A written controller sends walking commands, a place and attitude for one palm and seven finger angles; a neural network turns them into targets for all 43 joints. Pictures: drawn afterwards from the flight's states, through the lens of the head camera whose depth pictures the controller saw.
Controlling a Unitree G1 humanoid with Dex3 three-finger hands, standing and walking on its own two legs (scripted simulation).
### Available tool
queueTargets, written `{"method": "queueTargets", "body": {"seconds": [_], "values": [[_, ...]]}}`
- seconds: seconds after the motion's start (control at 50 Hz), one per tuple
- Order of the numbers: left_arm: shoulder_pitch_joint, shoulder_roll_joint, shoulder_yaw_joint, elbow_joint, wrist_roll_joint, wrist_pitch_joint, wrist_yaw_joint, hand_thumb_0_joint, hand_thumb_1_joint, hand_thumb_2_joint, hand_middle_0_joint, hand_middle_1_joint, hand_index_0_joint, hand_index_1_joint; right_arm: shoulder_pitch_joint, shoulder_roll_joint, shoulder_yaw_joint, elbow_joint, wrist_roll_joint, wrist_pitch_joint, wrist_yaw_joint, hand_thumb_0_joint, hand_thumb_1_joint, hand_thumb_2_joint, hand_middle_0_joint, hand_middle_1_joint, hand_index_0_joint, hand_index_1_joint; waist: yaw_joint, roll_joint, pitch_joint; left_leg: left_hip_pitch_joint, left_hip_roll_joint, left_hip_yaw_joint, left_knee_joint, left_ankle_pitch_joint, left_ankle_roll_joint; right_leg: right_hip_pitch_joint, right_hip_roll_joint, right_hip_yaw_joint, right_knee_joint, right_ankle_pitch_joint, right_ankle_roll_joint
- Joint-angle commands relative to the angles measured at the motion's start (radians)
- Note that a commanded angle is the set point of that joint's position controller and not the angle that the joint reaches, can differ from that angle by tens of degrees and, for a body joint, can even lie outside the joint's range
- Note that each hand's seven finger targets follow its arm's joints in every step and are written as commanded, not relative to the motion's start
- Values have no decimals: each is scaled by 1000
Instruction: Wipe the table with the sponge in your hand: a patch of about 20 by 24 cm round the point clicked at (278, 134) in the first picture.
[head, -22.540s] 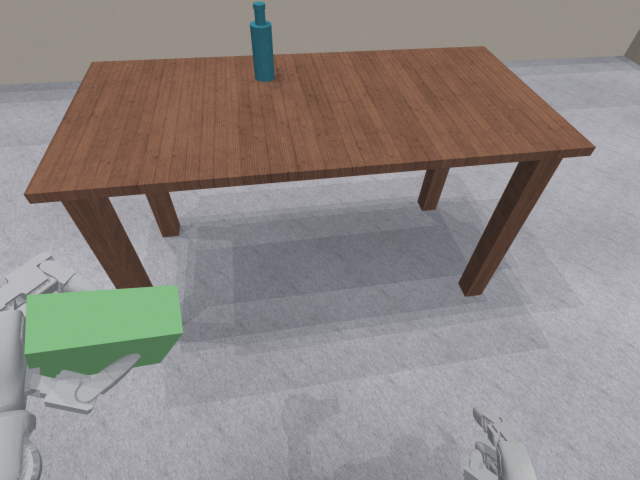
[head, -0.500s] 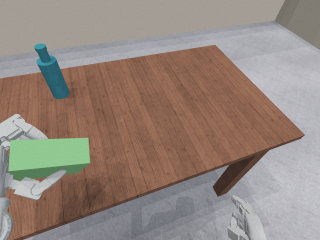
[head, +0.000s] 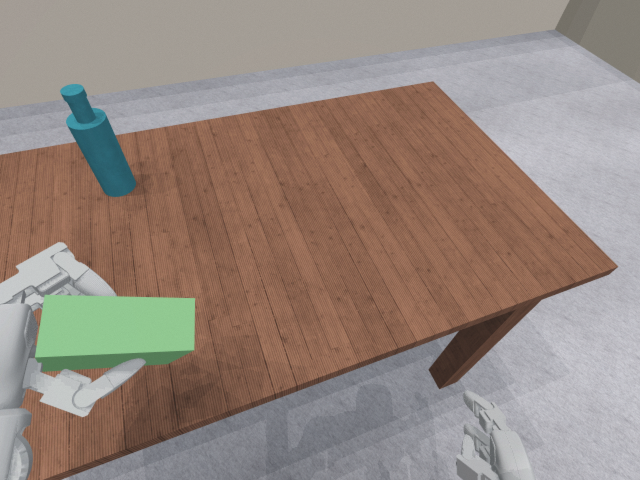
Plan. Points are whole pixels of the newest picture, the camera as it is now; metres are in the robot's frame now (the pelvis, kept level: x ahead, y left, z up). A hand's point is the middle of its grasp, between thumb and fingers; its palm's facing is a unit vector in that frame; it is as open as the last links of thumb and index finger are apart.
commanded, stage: come to a stop and stand still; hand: left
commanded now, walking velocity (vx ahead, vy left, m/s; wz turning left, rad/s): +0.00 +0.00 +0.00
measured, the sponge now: (138, 335) +0.23 +0.20 +0.11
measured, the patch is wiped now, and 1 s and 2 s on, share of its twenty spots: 0.00 0.00 0.00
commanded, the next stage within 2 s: look again from close up in 0.56 s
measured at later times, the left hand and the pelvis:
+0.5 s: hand (63, 323) +0.22 +0.25 +0.15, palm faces +0.37 -0.85 -0.37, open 9.3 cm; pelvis +0.00 +0.00 +0.00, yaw +0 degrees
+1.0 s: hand (57, 333) +0.20 +0.25 +0.16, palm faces +0.36 -0.85 -0.37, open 9.3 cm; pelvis -0.01 +0.00 +0.00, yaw +0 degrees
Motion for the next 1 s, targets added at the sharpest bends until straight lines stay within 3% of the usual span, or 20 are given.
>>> {"method": "queueTargets", "body": {"seconds": [0.0, 0.04, 0.06, 0.1, 0.16, 0.24, 0.26, 0.34, 0.36, 0.44, 0.46, 0.5, 0.62, 0.64, 0.66, 0.74, 0.76, 0.8, 0.94, 0.98], "values": [[-178, 214, 226, -191, -39, -58, 49, 0, 100, 1300, -1200, -1600, -1200, -1600, -77, -132, -54, -160, 2, -53, -25, 0, -900, -900, 200, 300, 200, 300, 9, 82, -199, 7, 92, -133, -99, 225, -36, 133, -47, 87, -29, 228, -36], [-225, 194, 196, -234, -34, -55, 50, 0, 100, 1300, -1200, -1600, -1200, -1600, -100, -126, -47, -157, 7, -59, -24, 0, -900, -900, 200, 300, 200, 300, 5, 129, -219, 53, 89, -117, -90, 248, -40, 119, -44, 94, -27, 241, -38], [-207, 152, 156, -217, -35, -59, 45, 0, 100, 1300, -1200, -1600, -1200, -1600, -86, -127, -45, -151, -2, -59, -22, 0, -900, -900, 200, 300, 200, 300, 7, 127, -218, 49, 92, -120, -88, 261, -36, 128, -45, 76, -37, 249, -38], [-209, 139, 124, -251, -27, -52, 47, 0, 100, 1300, -1200, -1600, -1200, -1600, -80, -134, -50, -151, -2, -66, -15, 0, -900, -900, 200, 300, 200, 300, 6, 136, -228, 55, 92, -124, -80, 303, -43, 147, -43, 83, -29, 290, -40], [-162, 93, 83, -222, -19, -38, 49, 0, 100, 1300, -1200, -1600, -1200, -1600, -87, -133, -46, -146, -6, -59, -7, 0, -900, -900, 200, 300, 200, 300, 6, 88, -215, 46, 95, -117, -85, 273, -39, 139, -38, 77, -50, 274, -36], [-125, 156, 157, -199, -16, -17, 62, 0, 100, 1300, -1200, -1600, -1200, -1600, -104, -136, -50, -156, -1, -38, -11, 0, -900, -900, 200, 300, 200, 300, 4, 70, -183, 14, 90, -117, -100, 210, -46, 133, -40, 97, -70, 255, -36], [-108, 119, 131, -168, -21, -18, 55, 0, 100, 1300, -1200, -1600, -1200, -1600, -91, -131, -45, -156, -9, -26, -11, 0, -900, -900, 200, 300, 200, 300, 3, 52, -178, -5, 89, -117, -104, 194, -42, 137, -39, 84, -80, 241, -37], [-143, 181, 188, -216, -23, -15, 60, 0, 100, 1300, -1200, -1600, -1200, -1600, -110, -128, -45, -175, -1, -15, -23, 0, -900, -900, 200, 300, 200, 300, 1, 93, -166, -9, 92, -121, -128, 139, -42, 130, -34, 93, -90, 201, -34], [-141, 139, 148, -201, -29, -19, 52, 0, 100, 1300, -1200, -1600, -1200, -1600, -97, -127, -39, -177, -7, -11, -22, 0, -900, -900, 200, 300, 200, 300, 0, 82, -159, -27, 92, -123, -138, 125, -38, 135, -29, 78, -93, 182, -33], [-169, 166, 155, -294, -21, -22, 58, 0, 100, 1300, -1200, -1600, -1200, -1600, -116, -132, -44, -184, 0, -27, -25, 0, -900, -900, 200, 300, 200, 300, 2, 152, -196, 0, 93, -120, -137, 136, -40, 157, -26, 78, -71, 202, -32], [-153, 135, 127, -275, -24, -25, 53, 0, 100, 1300, -1200, -1600, -1200, -1600, -102, -133, -40, -180, -8, -26, -24, 0, -900, -900, 200, 300, 200, 300, 4, 135, -193, -13, 93, -124, -143, 136, -35, 163, -23, 65, -76, 197, -30], [-139, 150, 139, -288, -21, -21, 57, 0, 100, 1300, -1200, -1600, -1200, -1600, -92, -139, -49, -180, -7, -32, -24, 0, -900, -900, 200, 300, 200, 300, 4, 122, -215, -3, 95, -126, -127, 158, -37, 182, -29, 75, -71, 232, -31], [-114, 139, 142, -214, -19, -7, 56, 0, 100, 1300, -1200, -1600, -1200, -1600, -82, -144, -54, -165, -6, -24, -24, 0, -900, -900, 200, 300, 200, 300, 2, 64, -183, -15, 96, -127, -135, 132, -43, 155, -30, 80, -91, 203, -30], [-123, 154, 156, -226, -16, -6, 60, 0, 100, 1300, -1200, -1600, -1200, -1600, -102, -141, -50, -163, 0, -25, -26, 0, -900, -900, 200, 300, 200, 300, 0, 89, -178, -5, 95, -124, -142, 124, -45, 138, -26, 81, -90, 187, -30], [-122, 121, 125, -198, -20, -9, 53, 0, 100, 1300, -1200, -1600, -1200, -1600, -90, -139, -44, -160, -7, -20, -25, 0, -900, -900, 200, 300, 200, 300, 0, 94, -163, -27, 94, -125, -158, 105, -42, 136, -21, 66, -97, 162, -27], [-147, 157, 150, -234, -11, -7, 56, 0, 100, 1300, -1200, -1600, -1200, -1600, -108, -138, -47, -167, 1, -25, -28, 0, -900, -900, 200, 300, 200, 300, 0, 97, -155, -33, 100, -131, -168, 54, -40, 136, -20, 72, -93, 134, -26], [-136, 131, 129, -217, -16, -10, 51, 0, 100, 1300, -1200, -1600, -1200, -1600, -96, -137, -43, -164, -7, -21, -27, 0, -900, -900, 200, 300, 200, 300, 1, 91, -157, -48, 99, -130, -174, 40, -34, 147, -17, 64, -99, 124, -24], [-139, 145, 138, -236, -14, -9, 53, 0, 100, 1300, -1200, -1600, -1200, -1600, -92, -140, -50, -169, -4, -26, -27, 0, -900, -900, 200, 300, 200, 300, 1, 91, -159, -48, 98, -130, -164, 28, -32, 150, -23, 79, -102, 127, -27], [-128, 159, 157, -258, -12, -8, 59, 0, 100, 1300, -1200, -1600, -1200, -1600, -105, -138, -50, -162, -2, -30, -28, 0, -900, -900, 200, 300, 200, 300, -1, 117, -172, -24, 93, -128, -155, 61, -38, 143, -23, 83, -101, 155, -31], [-119, 136, 135, -233, -16, -7, 53, 0, 100, 1300, -1200, -1600, -1200, -1600, -90, -140, -52, -165, -5, -26, -27, 0, -900, -900, 200, 300, 200, 300, 0, 91, -166, -32, 93, -130, -155, 68, -38, 146, -22, 82, -107, 159, -31]]}}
